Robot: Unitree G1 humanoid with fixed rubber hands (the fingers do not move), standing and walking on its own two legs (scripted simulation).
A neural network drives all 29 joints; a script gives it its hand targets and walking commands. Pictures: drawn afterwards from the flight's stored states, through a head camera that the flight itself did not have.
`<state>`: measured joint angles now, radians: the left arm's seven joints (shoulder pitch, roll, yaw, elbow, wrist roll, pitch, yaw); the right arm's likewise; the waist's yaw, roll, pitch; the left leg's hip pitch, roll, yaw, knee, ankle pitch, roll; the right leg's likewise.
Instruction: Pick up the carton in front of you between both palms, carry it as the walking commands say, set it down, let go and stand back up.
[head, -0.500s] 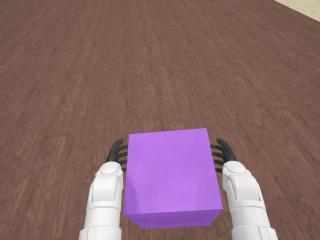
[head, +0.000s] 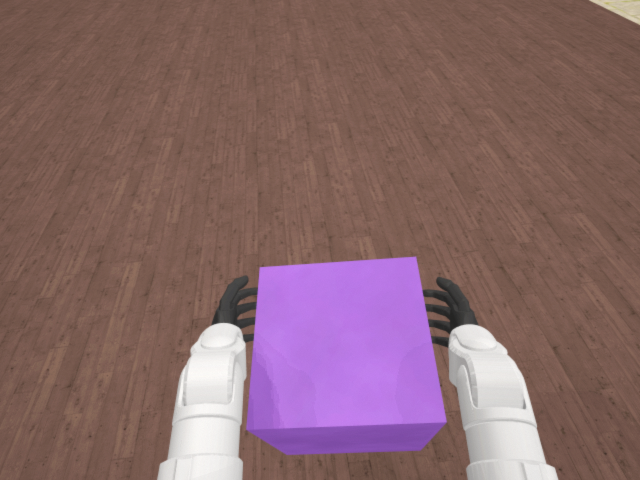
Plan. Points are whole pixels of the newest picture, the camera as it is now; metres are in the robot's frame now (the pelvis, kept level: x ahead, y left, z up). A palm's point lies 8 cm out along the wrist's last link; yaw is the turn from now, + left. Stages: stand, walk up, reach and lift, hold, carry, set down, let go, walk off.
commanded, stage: hold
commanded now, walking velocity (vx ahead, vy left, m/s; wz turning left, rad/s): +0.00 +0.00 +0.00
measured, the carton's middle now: (345, 365) +0.28 -0.01 -0.06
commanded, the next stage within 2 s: set down in 0.54 s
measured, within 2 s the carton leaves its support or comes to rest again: neither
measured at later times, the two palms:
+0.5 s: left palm (222, 358) +0.25 +0.14 +0.05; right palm (469, 343) +0.26 -0.16 +0.04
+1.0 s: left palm (253, 349) +0.30 +0.13 -0.04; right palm (454, 342) +0.31 -0.17 -0.05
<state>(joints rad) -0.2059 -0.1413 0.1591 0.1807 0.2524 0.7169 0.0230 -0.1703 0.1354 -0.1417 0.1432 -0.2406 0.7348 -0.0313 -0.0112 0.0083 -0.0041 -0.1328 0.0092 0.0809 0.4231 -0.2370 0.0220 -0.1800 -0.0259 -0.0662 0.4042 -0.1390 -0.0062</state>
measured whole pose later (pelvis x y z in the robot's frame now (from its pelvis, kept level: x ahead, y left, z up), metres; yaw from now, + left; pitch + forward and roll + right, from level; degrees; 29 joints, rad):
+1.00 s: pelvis -0.03 -0.02 -0.03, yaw +2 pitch +5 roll +1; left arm -0.52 -0.24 0.52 0.57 0.45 0.38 0.02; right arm -0.51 0.18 -0.48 0.57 -0.45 0.39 0.03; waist 0.00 0.02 0.07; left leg -0.49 -0.01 -0.01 0.71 -0.30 0.00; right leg -0.53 0.01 -0.02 0.70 -0.25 -0.03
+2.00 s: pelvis -0.09 -0.02 -0.29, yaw +3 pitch +44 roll +4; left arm -0.87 -0.14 0.46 0.62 0.11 0.17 0.22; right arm -0.97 -0.10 -0.27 0.79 -0.16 0.21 -0.07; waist -0.01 0.05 -0.13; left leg -2.00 -0.08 0.00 1.80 -0.57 -0.04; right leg -2.08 0.02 0.02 1.78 -0.47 -0.03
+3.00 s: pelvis -0.11 -0.02 -0.41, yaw +5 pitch +38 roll +4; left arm -1.27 0.02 0.47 0.93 0.04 0.13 0.17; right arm -1.44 -0.35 -0.10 1.22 -0.01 0.14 -0.03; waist -0.01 0.08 0.20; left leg -2.28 -0.13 0.02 2.17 -0.58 -0.06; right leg -2.35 -0.01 0.02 2.16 -0.48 -0.04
